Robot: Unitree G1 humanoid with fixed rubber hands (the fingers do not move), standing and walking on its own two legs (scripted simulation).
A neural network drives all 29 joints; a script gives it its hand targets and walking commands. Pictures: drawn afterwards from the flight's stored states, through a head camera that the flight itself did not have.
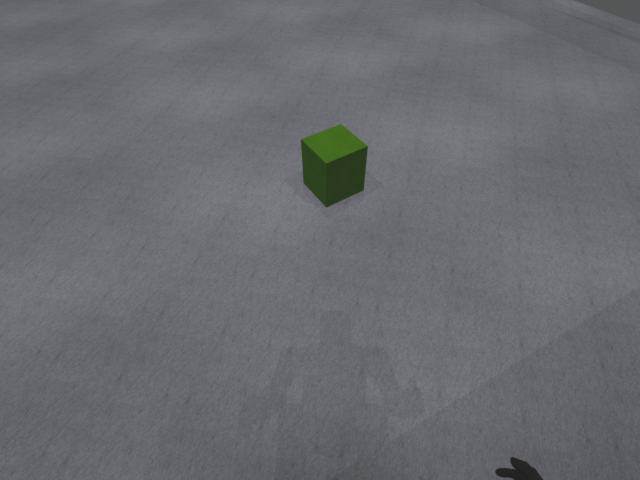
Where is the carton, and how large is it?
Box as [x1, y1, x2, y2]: [301, 124, 367, 207]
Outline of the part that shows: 340,124 301,139 303,181 326,207 363,189 367,146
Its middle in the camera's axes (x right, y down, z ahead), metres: +0.06 -0.32 +1.74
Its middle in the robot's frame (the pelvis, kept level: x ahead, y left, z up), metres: +1.45 -0.02 -0.64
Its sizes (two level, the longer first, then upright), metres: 0.210 0.200 0.250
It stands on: the floor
